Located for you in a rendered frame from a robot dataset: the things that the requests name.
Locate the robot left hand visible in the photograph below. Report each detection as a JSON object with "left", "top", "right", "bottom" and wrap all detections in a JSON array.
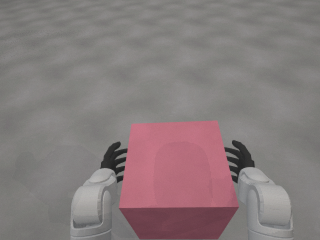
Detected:
[{"left": 100, "top": 141, "right": 128, "bottom": 183}]

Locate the left robot forearm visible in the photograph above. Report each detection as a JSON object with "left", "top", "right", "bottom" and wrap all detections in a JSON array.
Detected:
[{"left": 70, "top": 168, "right": 118, "bottom": 240}]

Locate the right robot forearm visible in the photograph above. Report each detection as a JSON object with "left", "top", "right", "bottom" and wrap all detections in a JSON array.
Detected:
[{"left": 237, "top": 167, "right": 294, "bottom": 240}]

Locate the robot right hand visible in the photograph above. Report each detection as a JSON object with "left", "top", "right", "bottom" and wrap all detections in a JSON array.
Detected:
[{"left": 224, "top": 140, "right": 255, "bottom": 183}]

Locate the carton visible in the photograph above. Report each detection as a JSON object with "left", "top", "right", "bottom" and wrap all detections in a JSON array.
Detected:
[{"left": 119, "top": 120, "right": 239, "bottom": 240}]

